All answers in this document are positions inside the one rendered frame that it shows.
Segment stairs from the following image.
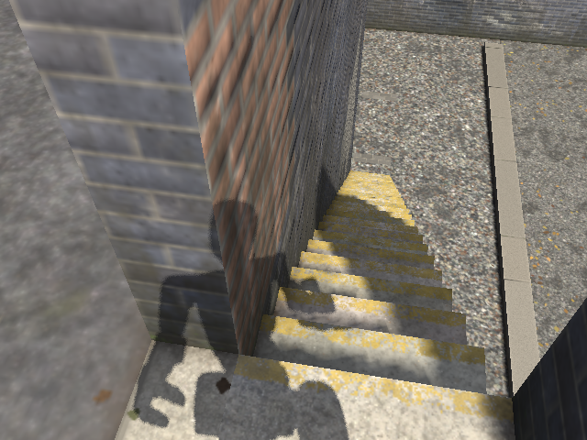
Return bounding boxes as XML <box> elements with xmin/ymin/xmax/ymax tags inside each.
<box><xmin>253</xmin><ymin>170</ymin><xmax>487</xmax><ymax>394</ymax></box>

